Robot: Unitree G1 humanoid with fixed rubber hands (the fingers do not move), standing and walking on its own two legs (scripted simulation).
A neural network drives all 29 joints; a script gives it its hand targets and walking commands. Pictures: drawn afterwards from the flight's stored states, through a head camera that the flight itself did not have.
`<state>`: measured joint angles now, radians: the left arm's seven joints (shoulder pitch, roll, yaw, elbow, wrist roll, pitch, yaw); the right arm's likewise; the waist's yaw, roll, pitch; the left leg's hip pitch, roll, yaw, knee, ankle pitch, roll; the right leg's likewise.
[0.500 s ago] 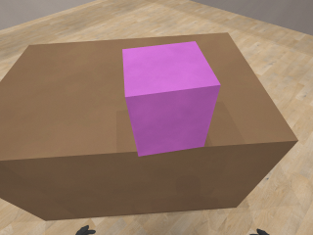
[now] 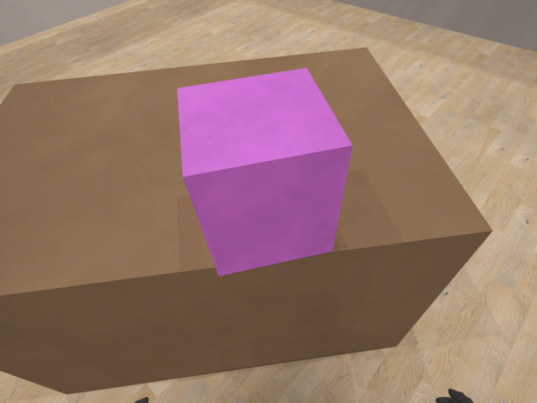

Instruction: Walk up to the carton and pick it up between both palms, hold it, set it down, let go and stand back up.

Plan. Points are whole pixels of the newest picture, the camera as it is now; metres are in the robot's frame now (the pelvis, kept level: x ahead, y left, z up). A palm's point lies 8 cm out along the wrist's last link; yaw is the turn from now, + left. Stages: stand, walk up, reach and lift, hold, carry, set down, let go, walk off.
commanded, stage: walk up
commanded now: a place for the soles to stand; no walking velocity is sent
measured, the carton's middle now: (260, 176) +0.45 +0.04 +0.08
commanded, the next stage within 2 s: reach and lift in 0.30 s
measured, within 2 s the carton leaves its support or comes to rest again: neither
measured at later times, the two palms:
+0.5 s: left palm out of the picture +0.14 +0.25 -0.11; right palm out of the picture +0.10 -0.27 -0.12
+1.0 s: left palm (138, 385) +0.16 +0.22 -0.03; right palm out of the picture +0.13 -0.25 -0.05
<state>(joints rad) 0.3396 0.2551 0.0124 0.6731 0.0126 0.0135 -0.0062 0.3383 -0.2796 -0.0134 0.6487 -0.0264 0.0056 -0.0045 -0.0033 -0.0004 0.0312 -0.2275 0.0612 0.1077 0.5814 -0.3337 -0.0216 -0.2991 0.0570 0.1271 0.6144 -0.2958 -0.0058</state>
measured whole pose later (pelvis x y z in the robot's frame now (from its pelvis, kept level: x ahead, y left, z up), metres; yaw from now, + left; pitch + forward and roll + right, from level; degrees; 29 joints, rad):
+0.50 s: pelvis -0.03 +0.00 -0.01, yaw +0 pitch -1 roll +1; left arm 0.06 0.26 0.02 0.60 0.02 0.30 0.03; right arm 0.14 -0.25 -0.14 0.82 -0.08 -0.16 0.05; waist -0.01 0.00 0.16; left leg -0.32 0.06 0.10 0.71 -0.36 -0.02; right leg -0.38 0.01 0.06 0.72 -0.31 0.01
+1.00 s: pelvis -0.01 +0.00 +0.02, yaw +0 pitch -6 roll +1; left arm 0.24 0.18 0.00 0.30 -0.02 0.25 0.10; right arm 0.28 -0.23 -0.08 0.49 0.02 -0.05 0.10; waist 0.00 0.00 0.09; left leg -0.02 0.04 0.09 0.32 -0.20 -0.03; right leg -0.10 0.00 0.04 0.38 -0.17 0.00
